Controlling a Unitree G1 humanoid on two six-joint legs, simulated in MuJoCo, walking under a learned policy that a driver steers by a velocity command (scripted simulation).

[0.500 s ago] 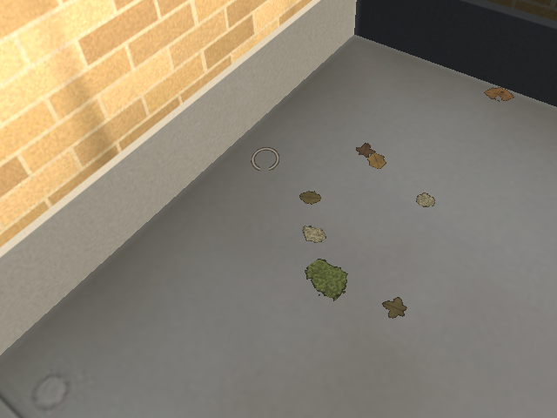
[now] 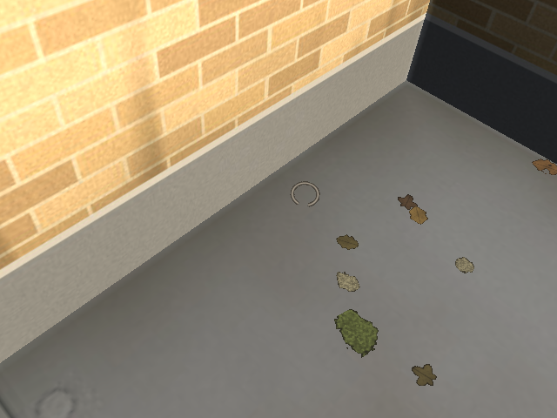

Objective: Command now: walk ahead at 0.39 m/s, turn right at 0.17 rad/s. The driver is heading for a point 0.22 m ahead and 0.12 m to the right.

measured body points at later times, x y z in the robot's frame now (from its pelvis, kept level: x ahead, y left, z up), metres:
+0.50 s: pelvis +0.18 -0.01 -0.01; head +0.22 -0.01 +0.43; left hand +0.35 +0.24 -0.13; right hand +0.29 -0.29 -0.12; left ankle +0.24 +0.14 -0.73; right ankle +0.26 -0.11 -0.74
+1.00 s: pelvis +0.26 +0.02 -0.01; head +0.27 +0.02 +0.44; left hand +0.38 +0.28 -0.15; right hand +0.35 -0.24 -0.13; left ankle +0.26 +0.14 -0.74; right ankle +0.26 -0.11 -0.74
